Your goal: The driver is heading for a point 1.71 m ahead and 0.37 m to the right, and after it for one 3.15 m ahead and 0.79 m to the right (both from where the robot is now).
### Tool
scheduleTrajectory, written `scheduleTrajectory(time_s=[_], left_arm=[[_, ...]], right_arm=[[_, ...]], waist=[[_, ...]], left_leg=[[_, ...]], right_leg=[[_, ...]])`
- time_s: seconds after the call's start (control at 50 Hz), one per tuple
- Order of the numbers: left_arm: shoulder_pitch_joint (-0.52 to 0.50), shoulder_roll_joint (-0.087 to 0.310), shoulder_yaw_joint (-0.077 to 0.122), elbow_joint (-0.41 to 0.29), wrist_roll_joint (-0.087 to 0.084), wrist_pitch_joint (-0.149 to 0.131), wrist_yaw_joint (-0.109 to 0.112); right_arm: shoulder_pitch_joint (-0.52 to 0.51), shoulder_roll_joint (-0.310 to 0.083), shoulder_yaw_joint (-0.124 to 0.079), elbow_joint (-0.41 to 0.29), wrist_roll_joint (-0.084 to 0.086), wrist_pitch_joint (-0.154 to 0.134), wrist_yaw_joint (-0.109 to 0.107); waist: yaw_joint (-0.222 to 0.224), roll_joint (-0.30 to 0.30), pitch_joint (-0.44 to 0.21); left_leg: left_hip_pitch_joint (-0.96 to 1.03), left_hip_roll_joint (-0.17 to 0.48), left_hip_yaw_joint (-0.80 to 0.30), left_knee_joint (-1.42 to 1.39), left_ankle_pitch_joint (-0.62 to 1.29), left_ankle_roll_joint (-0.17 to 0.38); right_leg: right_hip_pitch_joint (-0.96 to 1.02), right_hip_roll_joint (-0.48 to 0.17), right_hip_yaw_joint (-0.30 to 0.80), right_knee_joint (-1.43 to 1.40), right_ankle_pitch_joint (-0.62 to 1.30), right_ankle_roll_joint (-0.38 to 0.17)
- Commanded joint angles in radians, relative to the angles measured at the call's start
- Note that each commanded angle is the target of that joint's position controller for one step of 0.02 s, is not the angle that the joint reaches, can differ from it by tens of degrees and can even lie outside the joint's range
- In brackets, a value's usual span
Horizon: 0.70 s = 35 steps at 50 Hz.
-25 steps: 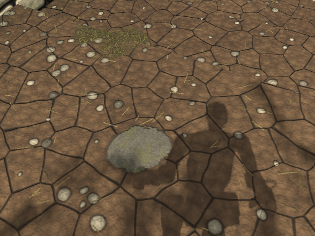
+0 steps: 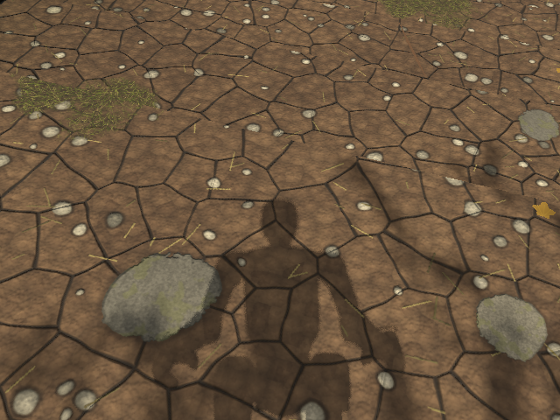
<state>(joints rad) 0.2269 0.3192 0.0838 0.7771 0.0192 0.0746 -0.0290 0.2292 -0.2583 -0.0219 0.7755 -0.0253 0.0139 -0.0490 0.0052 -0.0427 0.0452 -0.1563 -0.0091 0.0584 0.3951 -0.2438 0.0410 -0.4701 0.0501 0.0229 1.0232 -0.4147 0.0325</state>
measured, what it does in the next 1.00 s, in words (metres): steps on the spot, turning right: right foot, then left foot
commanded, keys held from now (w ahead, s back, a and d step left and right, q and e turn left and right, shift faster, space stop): e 0.52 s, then no key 0.48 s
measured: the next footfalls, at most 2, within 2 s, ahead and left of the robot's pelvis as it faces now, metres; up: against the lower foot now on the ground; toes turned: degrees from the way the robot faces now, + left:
right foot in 0.20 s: +0.01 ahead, -0.12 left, +0.00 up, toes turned -8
left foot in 0.70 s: +0.09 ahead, +0.06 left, +0.00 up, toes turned -26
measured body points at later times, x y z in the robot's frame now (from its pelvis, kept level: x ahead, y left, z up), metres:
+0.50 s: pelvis -0.01 -0.04 +0.00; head +0.02 -0.07 +0.45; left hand +0.17 +0.21 -0.10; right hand +0.02 -0.34 -0.12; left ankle +0.05 +0.10 -0.69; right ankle -0.03 -0.11 -0.74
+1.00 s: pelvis +0.00 -0.01 -0.01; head +0.03 -0.01 +0.44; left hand +0.20 +0.19 -0.14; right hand +0.01 -0.29 -0.12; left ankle +0.05 +0.07 -0.74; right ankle -0.08 -0.11 -0.75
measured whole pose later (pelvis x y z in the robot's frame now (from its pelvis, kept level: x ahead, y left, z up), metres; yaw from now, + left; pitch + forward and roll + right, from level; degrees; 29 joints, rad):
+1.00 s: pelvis +0.00 -0.01 -0.01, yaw -24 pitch -1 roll +0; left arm 0.21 0.28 0.03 0.81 0.01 0.06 0.01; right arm 0.20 -0.23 0.00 0.77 -0.02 0.01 -0.02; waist 0.00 -0.03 0.05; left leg -0.23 -0.04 -0.01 0.47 -0.23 0.04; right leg -0.14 0.03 0.07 0.44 -0.28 0.01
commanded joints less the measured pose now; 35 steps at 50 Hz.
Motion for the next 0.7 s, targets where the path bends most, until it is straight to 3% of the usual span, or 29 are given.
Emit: scheduleTrajectory(time_s=[0.02, 0.14, 0.18, 0.2, 0.22, 0.24, 0.26, 0.28, 0.3, 0.32, 0.36, 0.52, 0.62, 0.66, 0.68, 0.7], left_arm=[[-0.055, 0.042, 0.0, -0.093, -0.006, 0.0, -0.017], [-0.057, 0.045, -0.005, -0.133, -0.021, -0.005, -0.014], [-0.002, 0.051, -0.004, -0.122, -0.003, -0.024, -0.001], [0.044, 0.146, 0.018, -0.12, 0.013, -0.041, 0.009], [0.087, 0.293, 0.051, -0.129, -0.004, -0.049, 0.007], [0.162, 0.257, 0.055, -0.105, -0.021, -0.048, 0.01], [0.101, 0.193, 0.034, -0.107, -0.021, -0.044, 0.015], [0.012, 0.147, 0.02, -0.12, -0.017, -0.036, 0.022], [-0.04, 0.128, 0.013, -0.134, -0.02, -0.032, 0.028], [-0.049, 0.119, 0.011, -0.139, -0.02, -0.032, 0.03], [-0.021, 0.133, 0.015, -0.134, -0.021, -0.035, 0.026], [0.051, 0.165, 0.03, -0.126, -0.003, -0.032, 0.026], [0.015, 0.149, 0.022, -0.128, 0.005, -0.029, 0.025], [-0.017, 0.137, 0.014, -0.125, -0.005, -0.028, 0.029], [-0.027, 0.118, 0.006, -0.125, -0.015, -0.03, 0.034], [0.011, 0.06, -0.013, -0.127, -0.014, -0.037, 0.035]], right_arm=[[0.041, -0.157, -0.042, -0.045, 0.0, -0.009, 0.002], [0.017, -0.209, -0.067, -0.044, 0.003, -0.006, 0.03], [0.011, -0.206, -0.071, -0.038, 0.015, -0.005, 0.03], [0.034, -0.165, -0.062, -0.057, 0.007, -0.003, 0.033], [-0.02, -0.08, -0.035, -0.131, 0.0, 0.008, 0.026], [-0.064, -0.122, -0.04, -0.126, -0.007, 0.022, 0.016], [-0.06, -0.129, -0.044, -0.114, 0.007, 0.026, 0.021], [-0.052, -0.138, -0.048, -0.1, 0.015, 0.02, 0.026], [-0.045, -0.155, -0.055, -0.097, 0.007, 0.017, 0.03], [-0.02, -0.161, -0.057, -0.085, -0.004, 0.017, 0.035], [-0.003, -0.146, -0.054, -0.082, -0.003, 0.021, 0.043], [-0.091, -0.126, -0.042, -0.131, 0.005, 0.025, 0.034], [-0.057, -0.122, -0.032, -0.132, 0.021, 0.014, 0.024], [-0.003, -0.108, -0.027, -0.119, 0.021, 0.005, 0.017], [0.024, -0.106, -0.025, -0.11, 0.012, -0.004, 0.01], [0.009, -0.157, -0.028, -0.121, -0.004, -0.013, 0.0]], waist=[[-0.045, 0.187, -0.053], [-0.037, 0.229, -0.073], [0.018, 0.155, -0.091], [0.026, -0.05, -0.119], [0.033, -0.244, -0.095], [0.091, -0.121, -0.131], [0.047, -0.076, -0.067], [0.009, -0.053, -0.018], [-0.011, -0.071, -0.013], [-0.016, -0.081, -0.042], [-0.014, -0.053, -0.085], [0.034, -0.076, -0.063], [0.021, -0.093, -0.086], [-0.019, -0.08, -0.085], [-0.038, -0.054, -0.082], [-0.009, 0.089, -0.095]], left_leg=[[0.186, 0.263, -0.142, -0.036, 0.55, 0.173], [0.108, 0.286, -0.079, 0.062, 0.573, 0.132], [0.005, 0.249, -0.008, 0.201, 0.402, 0.05], [-0.194, 0.174, 0.065, 0.428, 0.103, -0.02], [-0.447, -0.01, 0.058, 0.577, -0.417, -0.073], [-0.438, 0.022, -0.07, 0.72, -0.425, -0.074], [-0.452, 0.04, -0.093, 0.755, -0.341, -0.071], [-0.441, 0.056, -0.105, 0.715, -0.247, -0.07], [-0.432, 0.056, -0.103, 0.683, -0.189, -0.072], [-0.402, 0.042, -0.09, 0.69, -0.153, -0.079], [-0.383, 0.024, -0.086, 0.681, -0.128, -0.088], [-0.375, -0.005, -0.111, 0.464, -0.139, -0.086], [-0.194, -0.03, -0.091, 0.305, -0.158, -0.052], [-0.066, -0.033, -0.086, 0.11, -0.064, -0.032], [0.031, -0.005, -0.111, -0.043, 0.046, -0.019], [0.098, 0.165, -0.286, -0.142, 0.046, 0.014]], right_leg=[[-0.08, -0.028, -0.024, -0.103, -0.038, 0.015], [0.138, -0.007, -0.115, -0.389, -0.021, -0.037], [0.304, -0.003, -0.082, -0.647, 0.215, -0.065], [0.466, -0.183, 0.184, -0.729, 0.366, -0.108], [0.49, -0.446, 0.52, -0.697, 0.856, -0.277], [0.482, -0.446, 0.478, -0.677, 0.869, -0.367], [0.431, -0.378, 0.384, -0.68, 0.782, -0.352], [0.372, -0.297, 0.31, -0.698, 0.678, -0.299], [0.365, -0.246, 0.278, -0.704, 0.649, -0.262], [0.366, -0.217, 0.254, -0.697, 0.695, -0.254], [0.378, -0.207, 0.254, -0.688, 0.704, -0.254], [0.358, -0.203, 0.402, -0.674, 0.485, -0.271], [0.3, -0.19, 0.43, -0.623, 0.614, -0.238], [0.26, -0.163, 0.438, -0.59, 0.594, -0.195], [0.208, -0.132, 0.429, -0.565, 0.481, -0.149], [0.145, -0.064, 0.349, -0.462, 0.263, -0.092]])
Keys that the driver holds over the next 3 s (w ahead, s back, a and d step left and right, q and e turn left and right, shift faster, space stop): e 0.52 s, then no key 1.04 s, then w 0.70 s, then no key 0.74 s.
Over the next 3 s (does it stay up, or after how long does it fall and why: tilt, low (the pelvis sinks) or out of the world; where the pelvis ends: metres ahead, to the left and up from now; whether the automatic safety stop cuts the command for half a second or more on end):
stays up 0.41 -0.16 0.00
